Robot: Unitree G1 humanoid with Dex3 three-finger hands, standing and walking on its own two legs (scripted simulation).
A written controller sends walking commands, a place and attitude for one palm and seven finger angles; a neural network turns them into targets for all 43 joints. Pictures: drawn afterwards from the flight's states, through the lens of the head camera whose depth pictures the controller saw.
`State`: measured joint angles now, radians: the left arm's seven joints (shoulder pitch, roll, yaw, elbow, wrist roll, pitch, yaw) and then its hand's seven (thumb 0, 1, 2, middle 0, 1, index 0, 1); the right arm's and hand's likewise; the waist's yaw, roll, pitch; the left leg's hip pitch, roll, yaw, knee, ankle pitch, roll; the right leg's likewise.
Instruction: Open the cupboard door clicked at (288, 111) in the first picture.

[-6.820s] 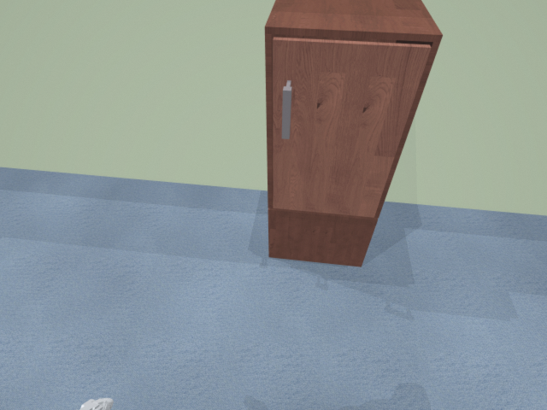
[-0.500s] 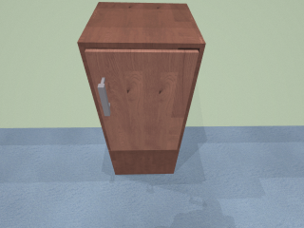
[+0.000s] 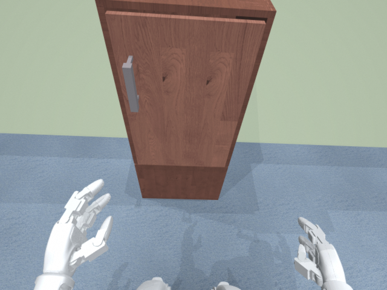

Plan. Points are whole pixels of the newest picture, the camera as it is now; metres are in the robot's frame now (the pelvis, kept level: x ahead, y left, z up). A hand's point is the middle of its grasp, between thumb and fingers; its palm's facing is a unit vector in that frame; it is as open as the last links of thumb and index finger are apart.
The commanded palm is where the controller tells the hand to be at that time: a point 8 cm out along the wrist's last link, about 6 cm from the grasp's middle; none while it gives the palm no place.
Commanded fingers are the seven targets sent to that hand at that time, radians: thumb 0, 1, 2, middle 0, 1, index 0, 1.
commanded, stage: raise the hand with hooked fingers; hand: left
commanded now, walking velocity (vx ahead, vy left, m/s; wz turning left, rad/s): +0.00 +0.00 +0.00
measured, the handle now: (132, 84) +0.60 +0.21 +0.08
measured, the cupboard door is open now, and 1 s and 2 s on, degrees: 0 0 0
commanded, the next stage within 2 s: move the hooked fingers beside the handle in 1.72 s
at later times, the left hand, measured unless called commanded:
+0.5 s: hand (78, 208) +0.25 +0.23 +0.06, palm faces +0.16 -0.99 -0.05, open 11.3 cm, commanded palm +0.21 +0.28 +0.05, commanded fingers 0.00 -0.15 0.45 -0.28 -0.98 -0.28 -0.98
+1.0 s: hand (50, 187) +0.28 +0.29 +0.07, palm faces +0.09 -1.00 -0.04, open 13.8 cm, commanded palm +0.25 +0.34 +0.08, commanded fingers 0.00 -0.50 0.30 -0.30 -1.20 -0.30 -1.20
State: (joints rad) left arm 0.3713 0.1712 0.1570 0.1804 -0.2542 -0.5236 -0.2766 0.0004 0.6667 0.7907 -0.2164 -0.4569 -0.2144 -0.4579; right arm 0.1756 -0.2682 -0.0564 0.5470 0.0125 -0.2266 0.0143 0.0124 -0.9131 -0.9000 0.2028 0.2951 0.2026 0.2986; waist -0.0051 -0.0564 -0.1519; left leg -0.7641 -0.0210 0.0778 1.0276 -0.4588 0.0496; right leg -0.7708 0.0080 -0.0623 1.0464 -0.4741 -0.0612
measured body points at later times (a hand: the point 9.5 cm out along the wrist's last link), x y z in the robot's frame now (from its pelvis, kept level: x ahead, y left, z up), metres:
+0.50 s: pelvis +0.01 -0.01 +0.00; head +0.07 -0.01 +0.45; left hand +0.24 +0.28 +0.06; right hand +0.15 -0.25 -0.09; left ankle +0.03 +0.09 -0.67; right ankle +0.03 -0.08 -0.67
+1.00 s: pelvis +0.01 +0.03 +0.02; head +0.06 +0.04 +0.46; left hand +0.27 +0.34 +0.08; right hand +0.20 -0.20 -0.05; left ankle +0.03 +0.09 -0.67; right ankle +0.03 -0.08 -0.67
